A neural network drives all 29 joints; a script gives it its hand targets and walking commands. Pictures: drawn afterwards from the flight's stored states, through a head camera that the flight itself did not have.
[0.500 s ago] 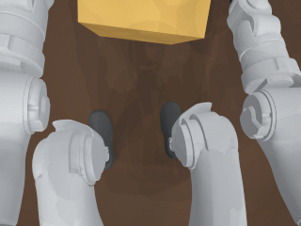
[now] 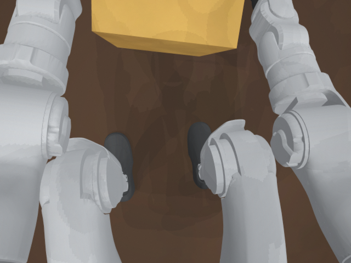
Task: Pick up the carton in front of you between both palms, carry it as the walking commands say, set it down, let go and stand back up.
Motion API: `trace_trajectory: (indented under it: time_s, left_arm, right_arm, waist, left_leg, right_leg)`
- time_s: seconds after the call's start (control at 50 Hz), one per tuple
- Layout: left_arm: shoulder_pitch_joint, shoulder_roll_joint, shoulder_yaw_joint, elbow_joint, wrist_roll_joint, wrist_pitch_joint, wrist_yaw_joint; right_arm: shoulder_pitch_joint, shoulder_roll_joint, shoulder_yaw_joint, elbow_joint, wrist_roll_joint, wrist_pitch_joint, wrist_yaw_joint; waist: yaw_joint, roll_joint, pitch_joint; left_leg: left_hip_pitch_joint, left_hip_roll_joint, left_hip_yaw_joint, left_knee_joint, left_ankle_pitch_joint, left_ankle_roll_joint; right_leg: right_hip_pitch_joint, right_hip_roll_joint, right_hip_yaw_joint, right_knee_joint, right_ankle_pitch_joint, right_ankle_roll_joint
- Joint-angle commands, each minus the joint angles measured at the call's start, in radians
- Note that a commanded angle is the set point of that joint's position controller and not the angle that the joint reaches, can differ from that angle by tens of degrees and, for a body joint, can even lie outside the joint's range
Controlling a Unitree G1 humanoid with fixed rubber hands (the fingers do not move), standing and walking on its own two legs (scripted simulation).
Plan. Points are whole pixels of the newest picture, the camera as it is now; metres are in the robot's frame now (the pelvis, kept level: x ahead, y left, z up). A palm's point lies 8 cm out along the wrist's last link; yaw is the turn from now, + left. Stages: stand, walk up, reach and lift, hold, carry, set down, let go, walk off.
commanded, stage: reach and lift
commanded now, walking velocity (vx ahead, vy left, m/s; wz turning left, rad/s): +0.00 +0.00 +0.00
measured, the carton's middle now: out of the picture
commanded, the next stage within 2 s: none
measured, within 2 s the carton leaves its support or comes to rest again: leaves its support in 0.36 s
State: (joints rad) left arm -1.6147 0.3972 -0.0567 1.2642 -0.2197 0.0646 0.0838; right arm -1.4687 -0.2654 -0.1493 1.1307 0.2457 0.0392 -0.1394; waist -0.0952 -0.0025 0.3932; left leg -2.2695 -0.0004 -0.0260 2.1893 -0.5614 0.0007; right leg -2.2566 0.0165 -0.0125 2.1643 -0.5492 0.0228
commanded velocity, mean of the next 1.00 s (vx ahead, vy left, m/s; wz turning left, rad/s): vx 0.00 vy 0.00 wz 0.00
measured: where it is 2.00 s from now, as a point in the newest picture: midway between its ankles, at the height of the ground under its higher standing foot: (164, 171)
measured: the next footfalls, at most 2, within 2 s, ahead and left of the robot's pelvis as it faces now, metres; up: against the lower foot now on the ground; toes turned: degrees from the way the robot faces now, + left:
none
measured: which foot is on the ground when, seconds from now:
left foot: down 0.00-1.00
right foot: down 0.00-1.00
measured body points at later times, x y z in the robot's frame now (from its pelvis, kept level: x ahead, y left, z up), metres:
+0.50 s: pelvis +0.01 +0.00 +0.00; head +0.35 +0.02 +0.28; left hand +0.57 +0.12 -0.14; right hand +0.55 -0.18 -0.13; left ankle +0.11 +0.12 -0.34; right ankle +0.12 -0.12 -0.34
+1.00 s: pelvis +0.00 +0.00 +0.12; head +0.27 +0.01 +0.48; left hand +0.53 +0.13 +0.06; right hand +0.50 -0.17 +0.05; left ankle +0.11 +0.12 -0.34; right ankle +0.12 -0.13 -0.34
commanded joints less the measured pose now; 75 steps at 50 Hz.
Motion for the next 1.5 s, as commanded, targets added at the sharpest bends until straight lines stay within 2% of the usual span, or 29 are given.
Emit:
trace_trajectory:
  time_s: [0.0,0.02,0.04,0.06,0.1,0.14,0.2,0.28,0.38,0.42,0.46,0.5,0.54,0.6,0.64,0.68,0.76,0.84,0.92,1.04,1.14,1.24,1.38,1.48]
  left_arm:
    - [-0.320,-0.011,0.005,-0.090,0.016,-0.019,0.003]
    - [-0.330,-0.041,0.008,-0.095,0.029,-0.017,0.002]
    - [-0.382,-0.205,-0.045,-0.121,0.012,-0.012,-0.023]
    - [-0.394,-0.285,-0.045,-0.095,0.026,-0.009,-0.043]
    - [-0.465,-0.600,-0.093,-0.102,0.046,0.014,-0.117]
    - [-0.442,-0.803,-0.056,-0.105,0.091,0.046,-0.189]
    - [-0.381,-0.953,-0.006,-0.150,0.128,0.080,-0.246]
    - [-0.397,-1.063,-0.046,-0.261,0.099,0.108,-0.269]
    - [-0.502,-1.206,-0.178,-0.544,0.008,0.128,-0.250]
    - [-0.499,-1.244,-0.204,-0.643,0.006,0.153,-0.242]
    - [-0.446,-1.311,-0.209,-0.683,0.034,0.182,-0.221]
    - [-0.363,-1.348,-0.182,-0.653,0.073,0.210,-0.216]
    - [-0.270,-1.368,-0.120,-0.564,0.128,0.235,-0.226]
    - [-0.178,-1.375,0.014,-0.401,0.229,0.267,-0.249]
    - [-0.152,-1.357,0.105,-0.328,0.292,0.278,-0.262]
    - [-0.150,-1.333,0.168,-0.296,0.333,0.280,-0.270]
    - [-0.162,-1.319,0.216,-0.301,0.372,0.276,-0.274]
    - [-0.164,-1.353,0.197,-0.336,0.377,0.284,-0.273]
    - [-0.135,-1.411,0.138,-0.397,0.356,0.299,-0.275]
    - [-0.051,-1.503,-0.004,-0.514,0.282,0.326,-0.286]
    - [0.045,-1.544,-0.082,-0.560,0.249,0.329,-0.286]
    - [0.151,-1.559,-0.092,-0.561,0.261,0.316,-0.274]
    - [0.294,-1.561,-0.068,-0.551,0.300,0.296,-0.263]
    - [0.382,-1.570,-0.083,-0.572,0.307,0.288,-0.269]
  right_arm:
    - [-0.300,-0.013,0.006,-0.096,-0.016,-0.016,0.002]
    - [-0.310,0.010,0.005,-0.098,-0.027,-0.013,0.006]
    - [-0.377,0.165,0.057,-0.129,-0.010,-0.010,0.032]
    - [-0.416,0.235,0.062,-0.112,-0.019,-0.006,0.056]
    - [-0.536,0.521,0.114,-0.149,-0.042,0.019,0.133]
    - [-0.596,0.709,0.119,-0.181,-0.077,0.061,0.215]
    - [-0.611,0.842,0.126,-0.245,-0.091,0.104,0.290]
    - [-0.623,0.971,0.172,-0.347,-0.033,0.137,0.329]
    - [-0.611,1.081,0.261,-0.501,0.031,0.179,0.326]
    - [-0.597,1.103,0.281,-0.587,0.021,0.207,0.324]
    - [-0.584,1.140,0.310,-0.639,0.000,0.229,0.317]
    - [-0.559,1.153,0.313,-0.652,-0.035,0.250,0.316]
    - [-0.504,1.176,0.286,-0.608,-0.088,0.272,0.320]
    - [-0.399,1.186,0.156,-0.470,-0.213,0.305,0.329]
    - [-0.355,1.166,0.066,-0.396,-0.290,0.319,0.335]
    - [-0.340,1.147,0.005,-0.364,-0.343,0.324,0.338]
    - [-0.344,1.160,-0.018,-0.365,-0.376,0.322,0.348]
    - [-0.359,1.209,0.030,-0.401,-0.359,0.331,0.362]
    - [-0.357,1.273,0.119,-0.464,-0.314,0.349,0.378]
    - [-0.242,1.321,0.225,-0.528,-0.268,0.374,0.388]
    - [-0.108,1.337,0.256,-0.531,-0.264,0.374,0.385]
    - [-0.002,1.349,0.262,-0.515,-0.273,0.361,0.385]
    - [0.120,1.369,0.268,-0.497,-0.296,0.342,0.384]
    - [0.212,1.387,0.286,-0.504,-0.311,0.331,0.379]
  waist:
    - [-0.021,0.061,-1.169]
    - [-0.022,0.068,-1.165]
    - [-0.015,0.071,-1.175]
    - [-0.014,0.076,-1.155]
    - [-0.014,0.091,-1.100]
    - [-0.006,0.103,-1.046]
    - [0.001,0.097,-1.039]
    - [-0.001,0.094,-1.208]
    - [-0.030,0.123,-1.693]
    - [-0.035,0.138,-1.892]
    - [-0.020,0.143,-1.976]
    - [-0.011,0.124,-1.912]
    - [-0.003,0.098,-1.738]
    - [-0.018,0.090,-1.470]
    - [-0.028,0.092,-1.348]
    - [-0.030,0.096,-1.303]
    - [-0.016,0.088,-1.346]
    - [0.008,0.067,-1.454]
    - [0.035,0.033,-1.586]
    - [0.020,0.030,-1.671]
    - [0.006,0.066,-1.600]
    - [0.015,0.080,-1.487]
    - [0.042,0.041,-1.357]
    - [0.050,0.014,-1.294]
  left_leg:
    - [0.587,-0.050,0.014,-0.146,0.224,-0.004]
    - [0.605,-0.054,0.014,-0.147,0.225,-0.004]
    - [0.619,-0.063,0.016,-0.150,0.232,0.000]
    - [0.613,-0.068,0.023,-0.143,0.227,-0.001]
    - [0.591,-0.088,0.025,-0.139,0.206,0.005]
    - [0.566,-0.106,0.037,-0.132,0.184,0.013]
    - [0.550,-0.119,0.060,-0.117,0.198,0.024]
    - [0.606,-0.121,0.072,-0.102,0.277,0.030]
    - [0.841,-0.134,0.081,-0.100,0.487,0.021]
    - [0.958,-0.142,0.073,-0.110,0.581,0.015]
    - [1.010,-0.154,0.073,-0.135,0.625,0.009]
    - [0.941,-0.161,0.077,-0.181,0.551,0.007]
    - [0.803,-0.162,0.081,-0.240,0.421,0.007]
    - [0.610,-0.165,0.089,-0.341,0.201,0.006]
    - [0.552,-0.168,0.088,-0.395,0.116,0.006]
    - [0.539,-0.171,0.088,-0.437,0.082,0.005]
    - [0.587,-0.175,0.086,-0.502,0.085,0.008]
    - [0.691,-0.179,0.084,-0.563,0.099,0.008]
    - [0.826,-0.179,0.084,-0.608,0.158,0.005]
    - [0.967,-0.178,0.074,-0.670,0.254,-0.009]
    - [1.040,-0.177,0.060,-0.743,0.285,-0.024]
    - [1.114,-0.176,0.040,-0.833,0.288,-0.027]
    - [1.232,-0.171,0.011,-0.968,0.284,-0.015]
    - [1.330,-0.163,-0.006,-1.063,0.301,-0.009]
  right_leg:
    - [0.582,0.033,-0.032,-0.165,0.306,0.035]
    - [0.580,0.037,-0.035,-0.164,0.303,0.033]
    - [0.582,0.048,-0.035,-0.167,0.306,0.026]
    - [0.564,0.058,-0.042,-0.161,0.296,0.027]
    - [0.547,0.078,-0.045,-0.155,0.266,0.021]
    - [0.513,0.088,-0.056,-0.136,0.225,0.015]
    - [0.474,0.093,-0.070,-0.120,0.228,0.007]
    - [0.537,0.097,-0.076,-0.106,0.318,0.007]
    - [0.698,0.104,-0.089,-0.111,0.513,0.008]
    - [0.702,0.110,-0.094,-0.126,0.570,0.009]
    - [0.672,0.122,-0.099,-0.151,0.574,0.014]
    - [0.659,0.127,-0.097,-0.193,0.505,0.020]
    - [0.621,0.132,-0.090,-0.251,0.392,0.020]
    - [0.569,0.131,-0.088,-0.343,0.214,0.003]
    - [0.540,0.130,-0.086,-0.397,0.138,-0.006]
    - [0.542,0.132,-0.080,-0.439,0.107,-0.012]
    - [0.605,0.134,-0.073,-0.499,0.111,-0.012]
    - [0.685,0.134,-0.078,-0.549,0.123,0.000]
    - [0.763,0.137,-0.083,-0.593,0.161,0.013]
    - [0.890,0.140,-0.074,-0.655,0.249,0.016]
    - [0.957,0.141,-0.053,-0.722,0.285,0.004]
    - [1.018,0.142,-0.031,-0.804,0.286,-0.003]
    - [1.143,0.143,-0.006,-0.935,0.276,-0.006]
    - [1.269,0.137,0.015,-1.033,0.295,-0.010]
